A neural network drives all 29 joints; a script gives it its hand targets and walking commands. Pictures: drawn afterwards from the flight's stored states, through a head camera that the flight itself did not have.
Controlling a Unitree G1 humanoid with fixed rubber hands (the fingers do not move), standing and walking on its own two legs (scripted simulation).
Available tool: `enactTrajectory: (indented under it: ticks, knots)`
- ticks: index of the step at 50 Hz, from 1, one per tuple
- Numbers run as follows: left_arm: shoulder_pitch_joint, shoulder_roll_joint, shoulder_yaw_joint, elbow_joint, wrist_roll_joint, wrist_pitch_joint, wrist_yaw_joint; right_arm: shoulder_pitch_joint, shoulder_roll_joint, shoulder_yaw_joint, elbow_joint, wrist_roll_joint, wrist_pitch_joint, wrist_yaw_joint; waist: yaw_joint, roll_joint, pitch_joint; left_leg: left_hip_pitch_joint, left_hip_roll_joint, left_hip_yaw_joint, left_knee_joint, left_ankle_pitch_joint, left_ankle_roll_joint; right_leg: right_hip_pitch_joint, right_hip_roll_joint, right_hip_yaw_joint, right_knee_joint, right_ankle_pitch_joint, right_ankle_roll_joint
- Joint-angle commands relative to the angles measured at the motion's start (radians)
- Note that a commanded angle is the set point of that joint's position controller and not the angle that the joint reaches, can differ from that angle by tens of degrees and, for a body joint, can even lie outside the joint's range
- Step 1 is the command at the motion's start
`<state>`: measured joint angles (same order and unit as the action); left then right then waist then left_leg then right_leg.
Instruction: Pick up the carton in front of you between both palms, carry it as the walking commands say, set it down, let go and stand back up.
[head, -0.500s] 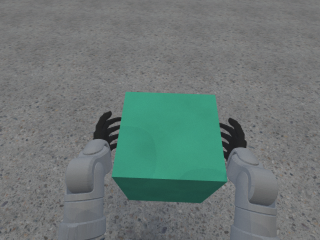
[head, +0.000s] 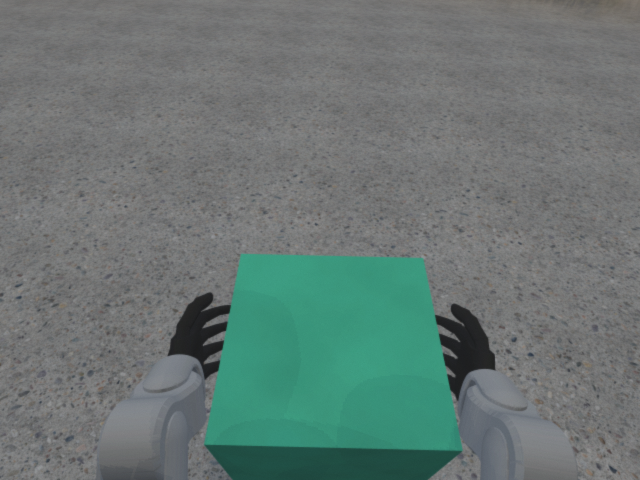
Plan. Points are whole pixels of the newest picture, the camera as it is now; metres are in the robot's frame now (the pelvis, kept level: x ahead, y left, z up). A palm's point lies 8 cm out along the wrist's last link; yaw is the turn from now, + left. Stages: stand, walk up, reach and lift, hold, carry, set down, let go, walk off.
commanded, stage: carry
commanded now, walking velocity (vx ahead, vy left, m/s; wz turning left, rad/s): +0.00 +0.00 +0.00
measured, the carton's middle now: (328, 383) +0.26 +0.00 +0.03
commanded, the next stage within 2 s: hold in 1.52 s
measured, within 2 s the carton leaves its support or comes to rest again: neither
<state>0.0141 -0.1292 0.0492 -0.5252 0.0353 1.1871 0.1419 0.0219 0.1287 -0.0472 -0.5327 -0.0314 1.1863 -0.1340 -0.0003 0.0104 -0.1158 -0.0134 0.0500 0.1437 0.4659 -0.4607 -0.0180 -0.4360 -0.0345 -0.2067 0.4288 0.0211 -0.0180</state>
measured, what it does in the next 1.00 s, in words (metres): steps on the spot: left foot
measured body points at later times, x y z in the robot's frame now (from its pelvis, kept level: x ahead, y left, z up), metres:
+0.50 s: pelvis +0.10 +0.01 +0.00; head +0.06 +0.00 +0.45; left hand +0.35 +0.16 +0.10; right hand +0.35 -0.14 +0.10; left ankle +0.02 +0.12 -0.73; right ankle +0.12 -0.09 -0.73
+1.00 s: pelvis +0.08 +0.02 +0.01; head +0.04 +0.02 +0.46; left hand +0.34 +0.18 +0.06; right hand +0.35 -0.12 +0.06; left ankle +0.02 +0.12 -0.73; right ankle +0.12 -0.09 -0.73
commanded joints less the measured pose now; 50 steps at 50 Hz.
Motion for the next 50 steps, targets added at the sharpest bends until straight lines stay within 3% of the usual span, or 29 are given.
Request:
enactTrajectory:
  ticks: [1, 2, 3, 4, 5, 7, 10, 11, 13, 16, 18, 30, 39, 50]
  knots:
    - [-0.344, -0.700, -0.604, -0.068, -0.244, 0.014, -0.104, -0.359, 0.672, 0.606, -0.081, 0.241, 0.019, 0.100, 0.018, -0.196, -0.317, -0.386, 0.004, -0.029, 0.368, 0.080, -0.041, 0.704, -0.352, 0.359, 0.042, 0.882, -0.131]
    - [-0.300, -0.721, -0.600, -0.046, -0.251, 0.011, -0.106, -0.351, 0.677, 0.619, -0.089, 0.251, 0.024, 0.102, 0.013, -0.222, -0.342, -0.387, -0.014, -0.062, 0.422, -0.130, -0.033, 0.653, -0.375, 0.415, -0.034, 0.764, -0.186]
    - [-0.306, -0.747, -0.599, -0.054, -0.256, 0.006, -0.112, -0.359, 0.709, 0.633, -0.088, 0.251, 0.022, 0.108, 0.008, -0.180, -0.324, -0.376, 0.003, -0.102, 0.406, -0.158, -0.015, 0.581, -0.359, 0.388, -0.079, 0.586, -0.180]
    - [-0.322, -0.778, -0.598, -0.054, -0.255, 0.002, -0.120, -0.374, 0.742, 0.641, -0.087, 0.251, 0.017, 0.114, 0.001, -0.137, -0.311, -0.341, 0.029, -0.123, 0.301, -0.156, 0.000, 0.518, -0.332, 0.339, -0.110, 0.414, -0.146]
    - [-0.338, -0.808, -0.605, -0.052, -0.256, -0.004, -0.128, -0.395, 0.774, 0.649, -0.091, 0.257, 0.011, 0.120, -0.002, -0.140, -0.277, -0.294, 0.036, -0.111, 0.166, -0.152, 0.007, 0.442, -0.296, 0.283, -0.134, 0.288, -0.112]
    - [-0.360, -0.825, -0.607, -0.050, -0.258, -0.014, -0.140, -0.411, 0.817, 0.660, -0.079, 0.251, -0.001, 0.126, 0.003, -0.162, -0.277, -0.205, 0.008, -0.056, 0.047, 0.012, 0.001, 0.375, -0.245, 0.220, -0.154, 0.061, -0.075]
    - [-0.355, -0.794, -0.616, -0.054, -0.251, -0.019, -0.142, -0.372, 0.788, 0.642, -0.066, 0.230, -0.006, 0.121, -0.001, -0.092, -0.244, -0.127, 0.050, -0.052, -0.071, 0.237, -0.010, 0.263, -0.189, 0.162, -0.135, -0.178, -0.033]
    - [-0.386, -0.770, -0.613, -0.067, -0.245, -0.014, -0.141, -0.387, 0.777, 0.632, -0.056, 0.219, -0.006, 0.116, -0.003, -0.047, -0.191, -0.188, 0.089, -0.092, -0.086, 0.239, -0.007, 0.265, -0.165, 0.133, -0.107, -0.187, -0.014]
    - [-0.363, -0.730, -0.601, -0.036, -0.239, 0.002, -0.131, -0.374, 0.730, 0.611, -0.037, 0.208, 0.009, 0.107, -0.001, -0.009, -0.143, -0.204, 0.127, -0.100, -0.058, 0.325, 0.000, 0.246, -0.148, 0.126, -0.034, 0.018, -0.007]
    - [-0.338, -0.702, -0.591, -0.032, -0.235, 0.023, -0.119, -0.339, 0.702, 0.591, -0.017, 0.207, 0.025, 0.100, 0.001, 0.004, -0.181, -0.196, 0.121, -0.095, -0.007, 0.539, 0.006, 0.288, -0.151, 0.123, 0.068, 0.249, -0.014]
    - [-0.347, -0.704, -0.591, -0.031, -0.236, 0.028, -0.113, -0.348, 0.701, 0.586, -0.017, 0.214, 0.029, 0.099, 0.001, 0.011, -0.200, -0.182, 0.118, -0.093, 0.015, 0.616, 0.007, 0.285, -0.143, 0.116, 0.100, 0.283, -0.016]
    - [-0.357, -0.742, -0.602, -0.008, -0.223, 0.013, -0.126, -0.371, 0.728, 0.609, -0.017, 0.228, 0.013, 0.123, -0.003, 0.008, -0.189, -0.185, 0.113, -0.103, 0.023, 0.611, 0.021, 0.270, -0.138, 0.118, 0.122, 0.189, -0.010]
    - [-0.405, -0.670, -0.559, 0.120, -0.169, -0.077, -0.179, -0.417, 0.678, 0.575, 0.111, 0.162, -0.078, 0.171, -0.001, 0.002, -0.137, -0.215, 0.106, -0.109, -0.034, 0.447, 0.035, 0.265, -0.136, 0.129, 0.066, 0.043, -0.004]
    - [-0.476, -0.669, -0.464, 0.337, -0.084, -0.242, -0.226, -0.475, 0.658, 0.460, 0.340, 0.069, -0.244, 0.212, 0.000, 0.000, -0.125, -0.231, 0.104, -0.112, -0.064, 0.346, 0.045, 0.253, -0.141, 0.130, 0.031, -0.035, 0.003]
